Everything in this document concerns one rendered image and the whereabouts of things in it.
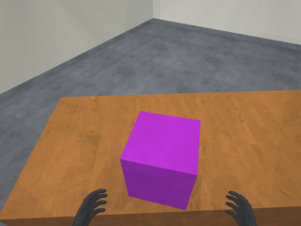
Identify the pedestal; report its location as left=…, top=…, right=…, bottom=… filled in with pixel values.
left=0, top=89, right=301, bottom=226

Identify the left robot hand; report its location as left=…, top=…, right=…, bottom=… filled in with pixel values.
left=72, top=188, right=108, bottom=226

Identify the carton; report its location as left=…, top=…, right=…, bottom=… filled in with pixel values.
left=119, top=111, right=200, bottom=210

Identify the right robot hand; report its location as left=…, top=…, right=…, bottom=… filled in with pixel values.
left=225, top=190, right=258, bottom=226

